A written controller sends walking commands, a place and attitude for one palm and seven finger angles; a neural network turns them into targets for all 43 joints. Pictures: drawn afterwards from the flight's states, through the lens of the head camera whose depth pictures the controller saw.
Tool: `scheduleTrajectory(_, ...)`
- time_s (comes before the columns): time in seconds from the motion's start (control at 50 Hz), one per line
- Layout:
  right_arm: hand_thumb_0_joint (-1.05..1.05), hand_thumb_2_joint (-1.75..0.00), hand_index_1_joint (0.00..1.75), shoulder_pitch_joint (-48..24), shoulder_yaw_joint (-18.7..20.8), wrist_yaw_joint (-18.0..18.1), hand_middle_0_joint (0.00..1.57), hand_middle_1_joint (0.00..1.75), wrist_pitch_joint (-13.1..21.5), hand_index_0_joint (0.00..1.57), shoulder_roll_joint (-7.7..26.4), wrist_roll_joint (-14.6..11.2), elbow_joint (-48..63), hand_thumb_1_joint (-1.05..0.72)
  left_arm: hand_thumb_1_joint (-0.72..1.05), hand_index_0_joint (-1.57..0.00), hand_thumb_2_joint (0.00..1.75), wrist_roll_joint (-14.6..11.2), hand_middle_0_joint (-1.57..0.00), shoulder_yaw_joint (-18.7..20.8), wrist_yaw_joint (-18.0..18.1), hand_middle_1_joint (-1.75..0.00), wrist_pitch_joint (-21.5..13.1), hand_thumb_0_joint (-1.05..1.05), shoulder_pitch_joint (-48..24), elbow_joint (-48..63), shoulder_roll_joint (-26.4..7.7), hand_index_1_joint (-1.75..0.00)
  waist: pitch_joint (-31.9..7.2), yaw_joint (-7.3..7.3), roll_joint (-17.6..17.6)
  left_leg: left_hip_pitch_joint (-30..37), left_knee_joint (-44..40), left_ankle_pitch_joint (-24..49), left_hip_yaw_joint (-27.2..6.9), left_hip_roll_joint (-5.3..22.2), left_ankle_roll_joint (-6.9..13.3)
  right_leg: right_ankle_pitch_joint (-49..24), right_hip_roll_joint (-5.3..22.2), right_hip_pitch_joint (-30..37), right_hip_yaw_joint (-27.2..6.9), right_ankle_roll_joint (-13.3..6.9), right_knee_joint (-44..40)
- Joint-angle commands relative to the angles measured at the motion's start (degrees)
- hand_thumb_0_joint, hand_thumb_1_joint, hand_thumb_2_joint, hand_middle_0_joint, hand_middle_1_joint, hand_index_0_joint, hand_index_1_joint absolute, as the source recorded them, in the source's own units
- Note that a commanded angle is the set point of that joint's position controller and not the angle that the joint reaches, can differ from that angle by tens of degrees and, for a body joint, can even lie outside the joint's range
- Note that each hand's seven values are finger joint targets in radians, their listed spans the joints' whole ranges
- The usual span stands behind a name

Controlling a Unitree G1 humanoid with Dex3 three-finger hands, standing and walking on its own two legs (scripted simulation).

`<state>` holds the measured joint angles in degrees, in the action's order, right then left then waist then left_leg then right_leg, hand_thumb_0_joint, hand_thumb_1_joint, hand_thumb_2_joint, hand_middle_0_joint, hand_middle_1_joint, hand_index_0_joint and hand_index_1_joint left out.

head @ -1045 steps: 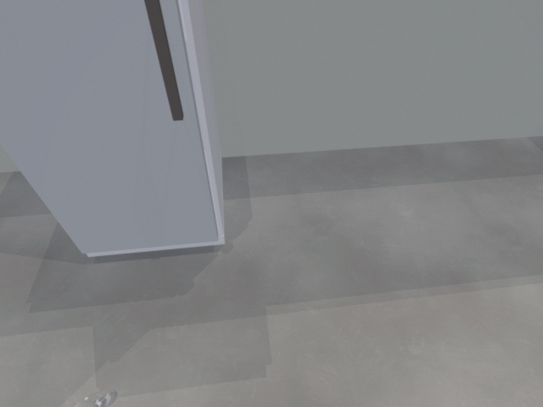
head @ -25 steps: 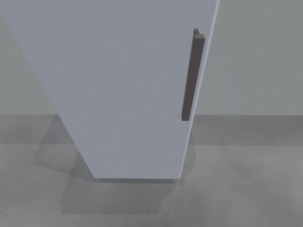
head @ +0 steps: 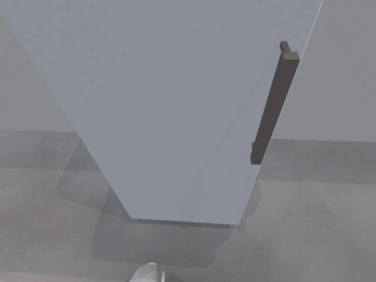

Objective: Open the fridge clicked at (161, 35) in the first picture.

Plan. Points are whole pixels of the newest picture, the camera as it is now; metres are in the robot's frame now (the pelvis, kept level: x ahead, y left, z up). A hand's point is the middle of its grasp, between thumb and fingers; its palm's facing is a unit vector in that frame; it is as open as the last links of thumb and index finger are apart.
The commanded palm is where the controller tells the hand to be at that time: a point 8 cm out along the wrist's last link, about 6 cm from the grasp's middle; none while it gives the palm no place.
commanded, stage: come to a stop and stand still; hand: right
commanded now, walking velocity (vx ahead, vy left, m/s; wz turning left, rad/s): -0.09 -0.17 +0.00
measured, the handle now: (267, 113) +0.45 -0.14 +0.11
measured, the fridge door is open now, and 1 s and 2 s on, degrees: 0 0 0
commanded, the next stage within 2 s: look again from close up in 1.46 s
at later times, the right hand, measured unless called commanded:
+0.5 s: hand out of the picture +0.05 -0.18 -0.21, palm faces +0.12 +0.97 -0.20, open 7.3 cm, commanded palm none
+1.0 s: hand out of the picture -0.05 -0.15 -0.18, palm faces +0.06 +0.98 -0.18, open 7.4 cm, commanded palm none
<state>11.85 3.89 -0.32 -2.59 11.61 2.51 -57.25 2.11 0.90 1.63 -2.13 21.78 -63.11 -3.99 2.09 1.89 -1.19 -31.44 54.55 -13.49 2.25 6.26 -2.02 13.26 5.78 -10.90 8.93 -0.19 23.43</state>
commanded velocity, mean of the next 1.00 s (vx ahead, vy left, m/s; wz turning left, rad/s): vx -0.03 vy -0.08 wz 0.00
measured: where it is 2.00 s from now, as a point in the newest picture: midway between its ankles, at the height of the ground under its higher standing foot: outside the picture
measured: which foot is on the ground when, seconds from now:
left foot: up 0.00-0.10, down 0.12-0.48, up 0.50-0.82, down 0.84-1.00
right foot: down 0.00-0.12, up 0.14-0.44, down 0.46-1.00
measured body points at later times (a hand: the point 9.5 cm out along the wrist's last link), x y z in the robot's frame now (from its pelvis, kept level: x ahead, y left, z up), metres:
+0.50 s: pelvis +0.00 +0.02 -0.03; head +0.02 -0.01 +0.42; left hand +0.09 +0.27 -0.15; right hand +0.05 -0.23 -0.19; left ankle +0.07 +0.17 -0.74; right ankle +0.00 -0.07 -0.75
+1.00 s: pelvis -0.04 +0.01 -0.01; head -0.04 +0.01 +0.44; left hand -0.03 +0.23 -0.17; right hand -0.05 -0.21 -0.17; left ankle -0.07 +0.11 -0.75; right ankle +0.00 -0.07 -0.75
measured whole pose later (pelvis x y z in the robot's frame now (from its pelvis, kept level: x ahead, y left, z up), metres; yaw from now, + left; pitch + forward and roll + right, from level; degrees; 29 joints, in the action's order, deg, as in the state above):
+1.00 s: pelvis -0.04 +0.01 -0.01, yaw -2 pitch -2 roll -1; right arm 17.8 -0.1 2.3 -0.3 7.1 1.0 -63.2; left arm 0.8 0.5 1.0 0.9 16.2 -63.7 -8.6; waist 1.3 0.3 -0.1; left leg -7.6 26.3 -17.1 3.0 0.8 0.8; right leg 9.3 -2.0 -12.5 7.0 -3.7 23.2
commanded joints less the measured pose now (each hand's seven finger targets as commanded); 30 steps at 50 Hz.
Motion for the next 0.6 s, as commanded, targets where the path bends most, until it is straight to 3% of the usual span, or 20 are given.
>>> scheduleTrajectory(0.0, 0.0, -0.9, 0.3, 0.5, -1.2, 0.0, 0.2, 0.3, 2.5, 0.2, -2.5, -1.1, 3.0, -0.9, 0.9, -0.2, 0.9, 0.3, -0.2, 2.6, 0.0, -0.3, -0.1, 0.0, 3.1, 2.3, -11.5, -0.3, 1.1, -0.08, 12.8, 7.9, -16.2, -3.2, 5.3, -2.6, -0.3, -10.9, 9.4, -2.4, -6.8, -7.1, -5.7)
scheduleTrajectory(0.04, 0.0, -0.9, 0.3, 6.1, -0.8, 0.7, 0.2, 0.3, 4.1, 0.2, -0.4, -1.1, 0.9, -0.9, 0.9, -0.2, 0.9, -0.2, -0.2, 2.7, -0.4, -0.3, 0.4, 0.0, 3.6, 1.8, -11.0, -0.3, -3.7, -2.76, 6.8, 20.4, -28.4, 5.4, 5.4, -3.6, -0.6, -6.7, 5.6, -3.9, -5.0, -3.6, 2.3)
scheduleTrajectory(0.06, 0.0, -0.9, 0.3, 9.5, -0.2, 1.3, 0.2, 0.3, 5.0, 0.2, 3.3, -1.1, -0.3, -0.9, 0.9, -0.2, 0.9, -0.7, -0.2, 2.3, -0.9, -0.3, 0.4, 0.0, 4.6, 1.4, -9.0, -0.3, -6.3, -4.38, 0.1, 29.0, -31.4, 11.8, 0.3, 1.0, -0.3, 3.0, 2.8, -8.4, -3.7, -0.9, 7.6)
scheduleTrajectory(0.08, 0.0, -0.9, 0.3, 9.5, 0.6, 2.0, 0.2, 0.3, 5.7, 0.2, 9.6, -0.8, 0.0, -0.9, 0.9, -0.2, 0.9, -1.3, -0.2, 1.4, -1.2, -0.3, 0.8, 0.0, 6.4, 2.3, -5.0, -0.3, -9.9, -3.33, -14.1, 32.7, -33.0, 23.1, -11.4, 13.9, 3.4, 16.2, -1.2, -13.8, -1.5, 1.6, 15.6)
scheduleTrajectory(0.1, 0.0, -0.9, 0.3, 9.2, 0.9, 2.1, 0.2, 0.3, 5.1, 0.2, 11.6, -1.0, 1.2, -0.9, 0.9, -0.2, 0.9, -1.5, -0.2, 1.5, -0.7, -0.3, 1.6, 0.0, 5.7, 3.8, -5.8, -0.3, -10.4, -3.73, -13.8, 29.3, -33.1, 33.1, -13.9, 18.7, 7.5, 22.9, -2.1, -12.9, -4.3, 1.6, 21.5)
scheduleTrajectory(0.12, 0.0, -0.9, 0.3, 6.6, 0.6, 2.1, 0.2, 0.3, 4.5, 0.2, 10.7, -0.8, 1.9, -0.9, 0.9, -0.2, 0.9, -1.5, -0.2, 1.8, -0.5, -0.3, 1.8, 0.0, 4.9, 3.9, -5.2, -0.3, -6.2, -2.9, -9.5, 24.6, -32.0, 36.0, -10.9, 18.0, 9.2, 22.0, -2.1, -13.0, -5.6, 1.2, 25.2)
scheduleTrajectory(0.14, 0.0, -0.9, 0.3, 5.8, 0.6, 2.3, 0.2, 0.3, 4.5, 0.2, 9.0, -0.7, 1.4, -0.9, 0.9, -0.2, 0.9, -1.4, -0.2, 1.6, -0.6, -0.3, 2.4, 0.0, 2.9, 3.6, -3.9, -0.3, -4.1, -3.31, -10.2, 24.5, -30.7, 43.4, -9.5, 16.0, 9.5, 20.3, -2.5, -15.5, -4.3, 1.9, 29.4)
scheduleTrajectory(0.16, 0.0, -0.9, 0.3, 5.9, 1.0, 2.6, 0.2, 0.3, 4.8, 0.2, 9.3, -0.9, 1.2, -0.9, 0.9, -0.2, 0.9, -1.2, -0.2, 1.8, -0.4, -0.3, 3.0, 0.0, 3.2, 3.4, -5.7, -0.3, -6.1, -3.26, -18.5, 26.4, -29.7, 49.3, -11.6, 16.0, 9.6, 19.8, -2.6, -17.4, -5.5, 2.6, 33.7)
scheduleTrajectory(0.2, 0.0, -0.9, 0.3, 4.4, 0.6, 3.2, 0.2, 0.3, 4.1, 0.2, 7.6, -1.1, 1.6, -0.9, 0.9, -0.2, 0.9, -1.3, -0.2, 2.6, -0.5, -0.3, 4.0, 0.0, 0.6, 3.7, -7.8, -0.3, -3.8, -3.63, -15.9, 23.1, -30.9, 45.1, -8.8, 15.9, 10.9, 16.2, -2.6, -18.6, -7.2, 3.3, 39.9)
scheduleTrajectory(0.24, 0.0, -0.9, 0.3, 2.8, 1.2, 3.3, 0.2, 0.3, 3.4, 0.2, 8.2, -0.9, 2.8, -0.9, 0.9, -0.2, 0.9, -1.2, -0.2, 2.8, -1.1, -0.3, 5.0, 0.0, -1.3, 4.7, -7.8, -0.3, -2.7, -3.06, -9.8, 16.6, -33.4, 31.4, -7.5, 15.4, 11.0, 12.0, -3.1, -17.0, -7.5, 3.5, 42.0)
scheduleTrajectory(0.28, 0.0, -0.9, 0.3, 1.0, 1.7, 3.6, 0.2, 0.3, 3.1, 0.2, 8.6, -0.6, 3.8, -0.9, 0.9, -0.2, 0.9, -0.9, -0.2, 3.0, -1.7, -0.3, 5.5, 0.0, -2.4, 5.7, -7.7, -0.3, -2.6, -2.72, -7.9, 13.9, -35.0, 21.6, -7.1, 15.4, 11.2, 9.9, -3.0, -15.7, -7.4, 3.6, 39.6)
scheduleTrajectory(0.36, 0.0, -0.9, 0.3, -0.7, 2.1, 3.3, 0.2, 0.3, 2.3, 0.2, 9.9, 0.0, 5.2, -0.9, 0.9, -0.2, 0.9, -1.2, -0.2, 2.6, -1.9, -0.3, 4.3, 0.0, -3.7, 7.6, -7.6, -0.3, -3.5, -2.75, -8.6, 12.1, -34.5, 6.7, -9.1, 14.9, 11.3, 11.8, -3.2, -9.5, -6.8, 2.6, 23.4)
scheduleTrajectory(0.4, 0.0, -0.9, 0.3, -1.4, 2.0, 3.1, 0.2, 0.3, 1.8, 0.2, 9.3, -0.4, 5.3, -0.9, 0.9, -0.2, 0.9, -1.4, -0.2, 2.4, -1.5, -0.3, 3.3, 0.0, -0.3, 6.8, -7.2, -0.3, -4.9, -0.92, -7.1, 9.7, -30.1, 5.0, -7.7, 11.8, 9.2, 5.7, -5.3, -0.6, -4.1, 2.2, 9.3)
scheduleTrajectory(0.42, 0.0, -0.9, 0.3, -0.9, 1.5, 2.8, 0.2, 0.3, 1.3, 0.2, 7.9, -0.9, 5.5, -0.9, 0.9, -0.2, 0.9, -1.5, -0.2, 2.4, -1.3, -0.3, 2.8, 0.0, 2.2, 6.4, -8.4, -0.3, -5.7, 0.09, -2.6, 6.8, -25.2, 0.5, -4.7, 8.4, 7.0, 1.2, -4.6, 5.4, -4.2, 2.1, 1.4)
scheduleTrajectory(0.44, 0.0, -0.9, 0.3, -0.3, 0.7, 2.5, 0.2, 0.3, 0.7, 0.2, 4.0, -1.3, 6.2, -0.9, 0.9, -0.2, 0.9, -1.0, -0.2, 3.1, -1.1, -0.3, 2.4, 0.0, 2.2, 6.9, -12.5, -0.3, -4.9, 0.24, 11.8, 2.0, -15.7, -9.4, 0.2, 1.9, 3.4, 1.7, 4.6, 5.9, -15.2, -0.5, -6.3)
scheduleTrajectory(0.46, 0.0, -0.9, 0.3, -1.0, 0.0, 2.3, 0.2, 0.3, 0.3, 0.2, 1.6, -1.2, 7.0, -0.9, 0.9, -0.2, 0.9, -0.7, -0.2, 3.7, -0.7, -0.3, 2.7, 0.0, -1.1, 9.0, -16.4, -0.3, -1.1, -0.32, 22.5, -0.3, -6.4, -19.5, 2.7, -3.2, 0.7, -4.6, 13.2, -2.4, -25.1, -5.3, -11.2)
scheduleTrajectory(0.48, 0.0, -0.9, 0.3, -1.7, 0.1, 2.2, 0.2, 0.3, 0.1, 0.2, 2.8, -1.0, 7.3, -0.9, 0.9, -0.2, 0.9, -0.4, -0.2, 3.5, -0.4, -0.3, 3.0, 0.0, -4.4, 10.8, -16.4, -0.3, 0.7, -0.9, 16.4, 3.1, -0.2, -17.9, -1.0, -2.0, 1.4, -8.2, 14.9, -8.4, -23.3, -9.1, -10.3)
scheduleTrajectory(0.5, 0.0, -0.9, 0.3, -1.4, 0.2, 2.3, 0.2, 0.3, -0.2, 0.2, 3.2, -0.6, 5.2, -0.9, 0.9, -0.2, 0.9, -0.4, -0.2, 2.8, 0.1, -0.3, 2.3, 0.0, -7.0, 10.5, -13.7, -0.3, 0.3, -1.79, 15.0, 3.4, 2.7, -13.7, -3.8, -2.1, 1.3, -11.8, 10.8, -8.2, -20.8, -7.6, -11.1)
scheduleTrajectory(0.52, 0.0, -0.9, 0.3, 0.3, 0.6, 2.0, 0.2, 0.3, -0.2, 0.2, 3.3, -0.6, 3.7, -0.9, 0.9, -0.2, 0.9, -0.5, -0.2, 2.5, 0.4, -0.3, 2.3, 0.0, -9.1, 10.8, -13.5, -0.3, 0.3, -2.92, 11.2, 3.5, 6.1, -10.5, -4.0, -2.4, 1.4, -12.9, 9.1, -6.8, -17.3, -7.4, -9.3)
scheduleTrajectory(0.58, 0.0, -0.9, 0.3, 4.5, 0.0, 1.8, 0.2, 0.3, 0.4, 0.2, 2.4, -0.7, 1.3, -0.9, 0.9, -0.2, 0.9, -1.0, -0.2, 1.8, 0.5, -0.3, 1.5, 0.0, -9.5, 10.8, -11.8, -0.3, -1.7, -3.87, 5.9, 3.4, 5.6, -7.2, -2.6, -2.7, 0.6, -20.8, 6.5, -0.4, -12.5, -8.4, -6.8)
